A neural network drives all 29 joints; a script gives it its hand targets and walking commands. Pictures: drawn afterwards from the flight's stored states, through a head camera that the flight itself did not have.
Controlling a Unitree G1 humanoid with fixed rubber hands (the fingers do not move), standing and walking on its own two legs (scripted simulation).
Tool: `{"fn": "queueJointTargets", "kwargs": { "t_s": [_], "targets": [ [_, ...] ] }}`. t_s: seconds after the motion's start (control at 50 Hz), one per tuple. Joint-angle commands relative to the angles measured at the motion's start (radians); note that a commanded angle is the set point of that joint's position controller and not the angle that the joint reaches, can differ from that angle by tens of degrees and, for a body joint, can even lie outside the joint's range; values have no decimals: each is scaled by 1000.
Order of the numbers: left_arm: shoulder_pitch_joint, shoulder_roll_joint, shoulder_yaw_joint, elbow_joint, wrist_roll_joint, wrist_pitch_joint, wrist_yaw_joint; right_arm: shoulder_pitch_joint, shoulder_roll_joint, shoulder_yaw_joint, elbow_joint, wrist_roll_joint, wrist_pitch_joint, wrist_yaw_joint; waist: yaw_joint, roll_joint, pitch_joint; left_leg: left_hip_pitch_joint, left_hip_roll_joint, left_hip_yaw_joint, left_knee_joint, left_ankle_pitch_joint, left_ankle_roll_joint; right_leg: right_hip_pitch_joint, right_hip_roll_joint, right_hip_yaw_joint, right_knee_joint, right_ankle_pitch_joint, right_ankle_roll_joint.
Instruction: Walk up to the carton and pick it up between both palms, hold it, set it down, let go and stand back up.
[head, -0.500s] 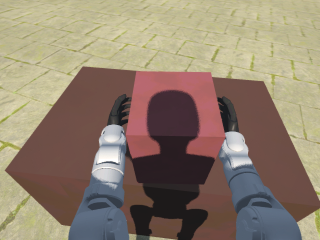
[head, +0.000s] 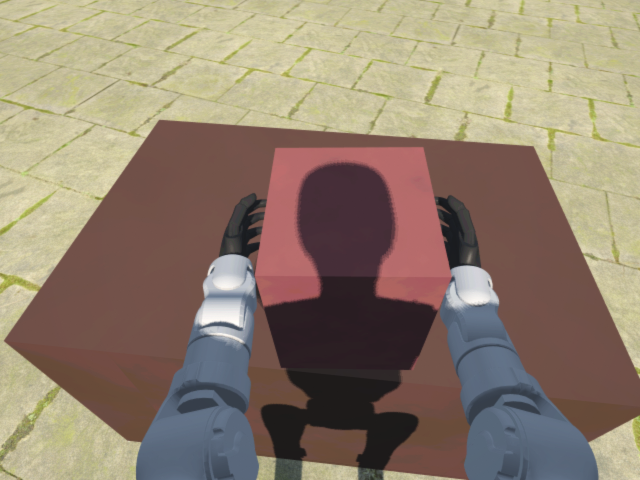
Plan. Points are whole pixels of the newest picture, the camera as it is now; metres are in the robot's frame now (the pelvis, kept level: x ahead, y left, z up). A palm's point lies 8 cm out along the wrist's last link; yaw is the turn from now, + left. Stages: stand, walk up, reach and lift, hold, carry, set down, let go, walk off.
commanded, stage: set down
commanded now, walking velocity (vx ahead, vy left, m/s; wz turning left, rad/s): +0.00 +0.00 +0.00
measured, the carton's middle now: (347, 264) +0.42 -0.02 +0.04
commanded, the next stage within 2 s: none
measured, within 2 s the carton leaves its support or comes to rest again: rests again in 1.02 s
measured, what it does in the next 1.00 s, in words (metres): stands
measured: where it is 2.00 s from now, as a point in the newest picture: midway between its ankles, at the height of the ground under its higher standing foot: outside the picture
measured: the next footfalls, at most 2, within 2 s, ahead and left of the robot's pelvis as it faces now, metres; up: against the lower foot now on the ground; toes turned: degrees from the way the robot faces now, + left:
none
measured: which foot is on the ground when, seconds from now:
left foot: down 0.00-1.00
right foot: down 0.00-1.00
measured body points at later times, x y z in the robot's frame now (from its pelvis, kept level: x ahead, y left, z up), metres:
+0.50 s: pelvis +0.01 +0.00 +0.00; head +0.06 +0.01 +0.45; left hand +0.43 +0.12 +0.05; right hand +0.41 -0.18 +0.06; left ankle -0.01 +0.12 -0.75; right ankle -0.02 -0.11 -0.75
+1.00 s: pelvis +0.01 +0.00 -0.01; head +0.10 +0.00 +0.43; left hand +0.44 +0.11 +0.01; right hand +0.42 -0.18 +0.02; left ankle -0.01 +0.12 -0.75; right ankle -0.02 -0.10 -0.75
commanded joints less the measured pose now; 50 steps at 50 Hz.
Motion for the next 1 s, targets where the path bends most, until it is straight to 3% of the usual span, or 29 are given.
{"fn": "queueJointTargets", "kwargs": {
  "t_s": [0.0, 0.62, 0.8, 0.98],
  "targets": [
    [-609, -480, -289, -76, -14, -79, -97, -635, 479, 264, -106, -59, -72, 142, -3, 34, -552, 146, -12, 63, 19, 350, -29, 217, 9, -57, 73, 549, 56],
    [-694, -437, -182, 116, 14, -244, -60, -628, 515, 131, 34, -200, -122, 169, -3, 35, -693, 21, 9, 70, 49, 387, -16, 129, -13, -34, 138, 635, 48],
    [-682, -444, -177, 182, 21, -322, -51, -602, 550, 146, 91, -227, -166, 159, 4, 32, -748, -56, 12, 74, 71, 445, -10, 144, -23, -22, 176, 744, 42],
    [-678, -452, -184, 252, 28, -388, -41, -595, 556, 143, 153, -246, -209, 149, -2, 30, -785, -104, 15, 68, 83, 448, -12, 121, -23, -20, 186, 758, 34]
  ]
}}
